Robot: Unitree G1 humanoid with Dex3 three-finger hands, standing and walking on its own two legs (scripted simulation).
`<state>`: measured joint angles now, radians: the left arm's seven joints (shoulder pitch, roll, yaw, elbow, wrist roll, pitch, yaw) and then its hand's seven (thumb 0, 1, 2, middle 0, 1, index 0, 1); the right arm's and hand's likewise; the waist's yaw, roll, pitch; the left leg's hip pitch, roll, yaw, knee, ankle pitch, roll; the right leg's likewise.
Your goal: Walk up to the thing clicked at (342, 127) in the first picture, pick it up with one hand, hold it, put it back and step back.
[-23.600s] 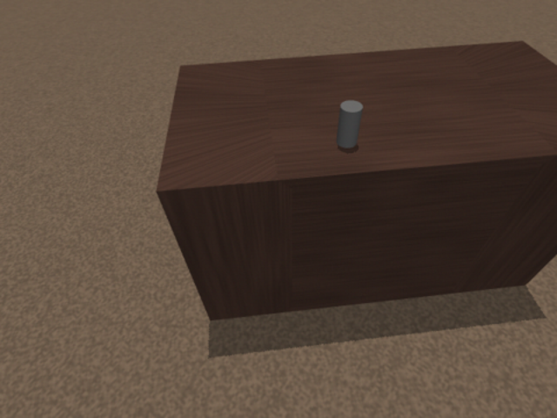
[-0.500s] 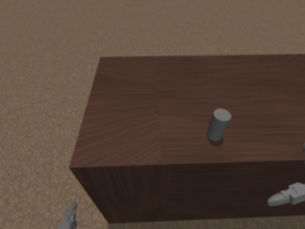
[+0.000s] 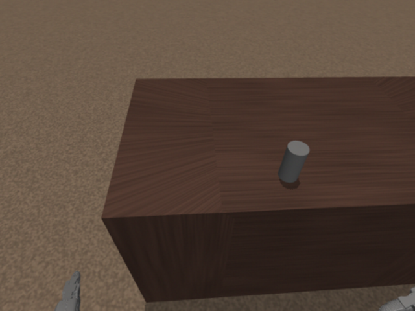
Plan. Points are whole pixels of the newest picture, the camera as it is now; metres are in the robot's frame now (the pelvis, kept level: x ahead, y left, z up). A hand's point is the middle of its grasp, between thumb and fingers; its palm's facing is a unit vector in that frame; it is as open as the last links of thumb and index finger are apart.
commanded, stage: sink last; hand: right
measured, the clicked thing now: (292, 162) +0.48 -0.20 -0.01
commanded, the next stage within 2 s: home in 0.06 s
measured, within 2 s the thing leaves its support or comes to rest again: neither
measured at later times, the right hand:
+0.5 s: hand (346, 303) +0.16 -0.22 -0.03, palm faces +0.17 +0.95 -0.26, open 17.4 cm
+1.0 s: hand (313, 294) +0.19 -0.19 -0.09, palm faces +0.07 +0.97 -0.25, open 17.4 cm
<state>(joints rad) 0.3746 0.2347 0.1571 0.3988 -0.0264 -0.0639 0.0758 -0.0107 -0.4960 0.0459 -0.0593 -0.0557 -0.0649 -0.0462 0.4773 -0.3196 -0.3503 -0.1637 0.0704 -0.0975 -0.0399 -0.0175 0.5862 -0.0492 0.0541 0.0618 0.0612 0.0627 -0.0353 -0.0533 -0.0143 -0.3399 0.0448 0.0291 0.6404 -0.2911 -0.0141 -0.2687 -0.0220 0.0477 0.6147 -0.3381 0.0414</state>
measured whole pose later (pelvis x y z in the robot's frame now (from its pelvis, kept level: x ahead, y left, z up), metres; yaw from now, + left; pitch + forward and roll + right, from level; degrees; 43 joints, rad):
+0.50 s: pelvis +0.00 -0.02 +0.00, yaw +0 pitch +0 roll +0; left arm 0.25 0.15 0.02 0.54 -0.01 -0.14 0.04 -0.01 0.16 0.53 -0.15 -0.20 -0.15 -0.20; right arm 0.45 -0.19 -0.11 0.18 0.03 -0.14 -0.02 -0.02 0.52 -0.07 0.05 0.06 0.06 0.06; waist -0.02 -0.02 0.04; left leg -0.33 0.05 0.02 0.58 -0.25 -0.03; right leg -0.27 -0.01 0.03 0.59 -0.32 0.03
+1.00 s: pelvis +0.02 -0.01 +0.00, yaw +1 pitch +2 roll +0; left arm 0.21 0.20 -0.01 0.65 0.00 -0.08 0.05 0.01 0.89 0.90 -0.21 -0.30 -0.21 -0.30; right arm 0.27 -0.18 -0.01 0.49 0.01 -0.07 -0.08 -0.01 0.52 -0.06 0.05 0.05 0.06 0.05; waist 0.00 -0.02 0.02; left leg -0.33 0.04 0.01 0.57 -0.28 -0.03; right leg -0.26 -0.03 0.02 0.59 -0.35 0.03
